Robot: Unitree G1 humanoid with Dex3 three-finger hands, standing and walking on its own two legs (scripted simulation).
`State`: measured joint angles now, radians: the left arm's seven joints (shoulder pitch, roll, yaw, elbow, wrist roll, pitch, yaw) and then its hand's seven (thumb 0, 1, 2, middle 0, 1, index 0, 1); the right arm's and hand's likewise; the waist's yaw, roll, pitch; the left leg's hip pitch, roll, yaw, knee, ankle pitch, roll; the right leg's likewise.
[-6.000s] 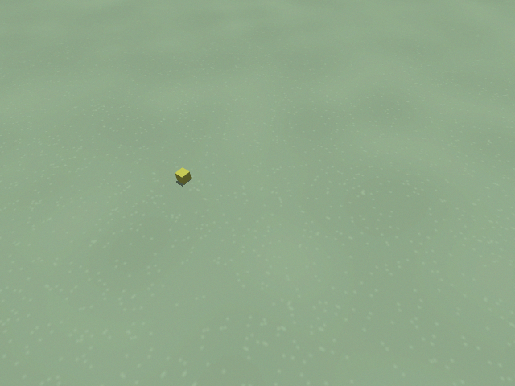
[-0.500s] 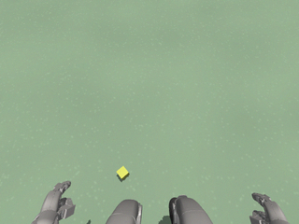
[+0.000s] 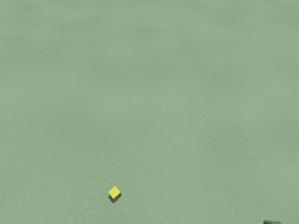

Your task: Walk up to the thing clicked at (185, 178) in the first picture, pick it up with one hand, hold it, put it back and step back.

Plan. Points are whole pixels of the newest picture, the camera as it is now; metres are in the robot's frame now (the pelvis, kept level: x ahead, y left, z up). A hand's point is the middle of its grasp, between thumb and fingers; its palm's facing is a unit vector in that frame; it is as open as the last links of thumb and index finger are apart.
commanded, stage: walk up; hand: left
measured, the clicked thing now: (115, 193) +0.43 +0.23 -0.73
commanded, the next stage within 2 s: stand in 1.76 s
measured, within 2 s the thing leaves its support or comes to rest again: neither
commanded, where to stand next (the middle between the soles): +0.08 +0.02 m, yaw +1 degrees
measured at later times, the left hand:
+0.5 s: hand out of the picture +0.09 +0.30 -0.16, palm faces +0.02 -0.91 -0.41, open 7.3 cm
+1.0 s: hand out of the picture -0.02 +0.28 -0.14, palm faces +0.03 -0.90 -0.43, open 7.3 cm
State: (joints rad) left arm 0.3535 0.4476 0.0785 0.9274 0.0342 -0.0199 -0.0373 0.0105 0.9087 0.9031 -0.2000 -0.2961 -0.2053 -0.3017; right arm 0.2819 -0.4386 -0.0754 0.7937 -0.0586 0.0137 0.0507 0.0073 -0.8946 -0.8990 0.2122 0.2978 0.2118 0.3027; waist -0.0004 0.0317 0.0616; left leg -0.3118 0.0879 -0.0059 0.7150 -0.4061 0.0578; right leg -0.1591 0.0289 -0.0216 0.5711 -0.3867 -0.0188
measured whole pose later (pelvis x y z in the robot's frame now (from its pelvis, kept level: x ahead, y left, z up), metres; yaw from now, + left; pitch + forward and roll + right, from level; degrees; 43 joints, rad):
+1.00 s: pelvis -0.06 +0.00 -0.01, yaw +3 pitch -2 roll +2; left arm 0.28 0.39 0.05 0.83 0.03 0.01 -0.01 0.01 0.91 0.90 -0.20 -0.30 -0.21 -0.30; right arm 0.23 -0.41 -0.05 0.91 -0.02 0.02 -0.01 0.01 -0.90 -0.90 0.21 0.30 0.20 0.30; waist 0.04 0.01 0.13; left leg -0.25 -0.04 -0.03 0.65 -0.37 0.00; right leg -0.33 -0.04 -0.06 0.75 -0.39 -0.04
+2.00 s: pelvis -0.06 +0.02 +0.03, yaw +2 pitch -2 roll +0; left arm 0.08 0.34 0.00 1.17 0.01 -0.02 -0.01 0.01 0.91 0.90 -0.20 -0.30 -0.20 -0.30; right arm 0.08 -0.34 0.00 1.14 -0.01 -0.02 0.01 0.01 -0.90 -0.90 0.21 0.30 0.21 0.30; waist 0.01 0.01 0.05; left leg -0.09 -0.02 -0.02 0.32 -0.19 0.01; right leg -0.13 -0.01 -0.04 0.32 -0.16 0.00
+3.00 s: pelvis -0.05 +0.00 +0.03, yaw +3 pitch -2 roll +0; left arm 0.09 0.34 0.00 1.16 0.01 -0.02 -0.01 0.01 0.91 0.90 -0.20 -0.30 -0.21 -0.30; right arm 0.12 -0.35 0.01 1.14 -0.01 -0.01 0.01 0.01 -0.90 -0.90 0.21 0.30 0.21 0.30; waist 0.00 0.02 0.04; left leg -0.09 0.01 -0.04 0.31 -0.19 -0.02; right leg -0.13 0.02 -0.06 0.32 -0.16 -0.03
